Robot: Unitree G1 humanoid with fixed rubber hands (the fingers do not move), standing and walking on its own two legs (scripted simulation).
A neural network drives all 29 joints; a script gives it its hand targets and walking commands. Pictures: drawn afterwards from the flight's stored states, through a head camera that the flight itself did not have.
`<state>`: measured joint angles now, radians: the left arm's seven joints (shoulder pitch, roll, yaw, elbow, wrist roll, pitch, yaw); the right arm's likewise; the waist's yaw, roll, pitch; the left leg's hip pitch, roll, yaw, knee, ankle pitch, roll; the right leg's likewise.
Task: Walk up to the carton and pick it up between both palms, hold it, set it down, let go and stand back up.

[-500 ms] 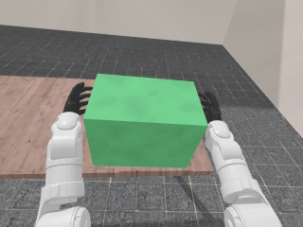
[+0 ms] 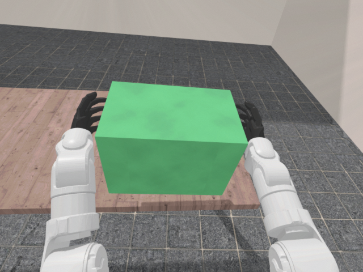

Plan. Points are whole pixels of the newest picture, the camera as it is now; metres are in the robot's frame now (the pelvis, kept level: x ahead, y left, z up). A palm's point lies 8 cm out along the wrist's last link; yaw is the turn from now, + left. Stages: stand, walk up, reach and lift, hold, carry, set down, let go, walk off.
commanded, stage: reach and lift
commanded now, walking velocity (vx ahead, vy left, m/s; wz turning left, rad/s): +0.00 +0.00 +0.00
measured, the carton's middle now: (170, 141) +0.39 +0.02 +0.12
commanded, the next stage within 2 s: hold in 0.44 s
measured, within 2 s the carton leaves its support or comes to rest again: neither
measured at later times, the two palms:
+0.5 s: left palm (82, 127) +0.35 +0.19 +0.19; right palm (261, 133) +0.35 -0.17 +0.18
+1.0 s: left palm (77, 125) +0.34 +0.19 +0.20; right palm (261, 128) +0.35 -0.17 +0.20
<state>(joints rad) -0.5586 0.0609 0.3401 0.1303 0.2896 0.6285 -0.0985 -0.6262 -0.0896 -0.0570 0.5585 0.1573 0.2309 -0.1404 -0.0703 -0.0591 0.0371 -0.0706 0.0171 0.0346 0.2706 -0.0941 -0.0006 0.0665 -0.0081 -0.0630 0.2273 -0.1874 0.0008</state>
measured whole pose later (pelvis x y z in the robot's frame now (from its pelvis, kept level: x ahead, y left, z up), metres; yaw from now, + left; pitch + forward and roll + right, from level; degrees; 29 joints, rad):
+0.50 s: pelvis -0.01 -0.01 +0.00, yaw +0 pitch -6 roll +0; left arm -0.58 0.06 0.37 0.11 0.28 0.70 -0.10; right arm -0.65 -0.09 -0.06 0.52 0.18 0.33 -0.15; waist -0.07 -0.05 0.00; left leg -0.08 0.03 0.03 0.26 -0.08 -0.01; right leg 0.05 0.00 -0.06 0.25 -0.18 -0.01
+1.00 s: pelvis -0.01 +0.00 +0.00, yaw -1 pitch -6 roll +0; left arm -0.59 0.06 0.35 0.05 0.30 0.78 -0.09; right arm -0.69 -0.12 -0.06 0.53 0.22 0.37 -0.14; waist -0.08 -0.05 -0.01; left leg -0.07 0.02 0.04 0.26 -0.08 0.00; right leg 0.05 0.00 -0.05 0.24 -0.18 0.00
